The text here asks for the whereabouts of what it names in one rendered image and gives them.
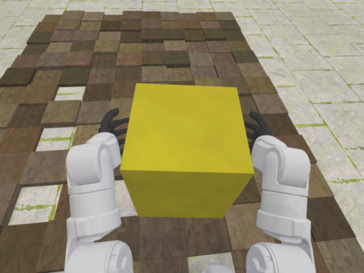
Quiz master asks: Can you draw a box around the robot right hand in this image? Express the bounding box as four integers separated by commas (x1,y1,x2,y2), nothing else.
244,111,271,155

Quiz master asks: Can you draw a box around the left robot upper arm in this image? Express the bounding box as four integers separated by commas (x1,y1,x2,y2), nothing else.
65,240,134,273

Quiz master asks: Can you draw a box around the right robot upper arm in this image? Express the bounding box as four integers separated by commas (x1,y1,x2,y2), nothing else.
246,242,315,273

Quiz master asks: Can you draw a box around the right robot shin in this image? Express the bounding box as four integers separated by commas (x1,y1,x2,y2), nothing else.
207,261,220,267

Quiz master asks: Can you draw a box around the robot left hand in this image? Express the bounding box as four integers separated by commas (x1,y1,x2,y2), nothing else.
98,108,130,155

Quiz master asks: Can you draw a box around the robot right forearm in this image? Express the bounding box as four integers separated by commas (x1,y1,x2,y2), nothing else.
251,135,316,273

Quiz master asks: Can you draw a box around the robot left forearm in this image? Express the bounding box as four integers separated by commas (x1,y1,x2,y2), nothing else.
64,132,122,273

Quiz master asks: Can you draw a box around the carton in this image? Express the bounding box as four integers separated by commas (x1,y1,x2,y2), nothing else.
120,83,254,218

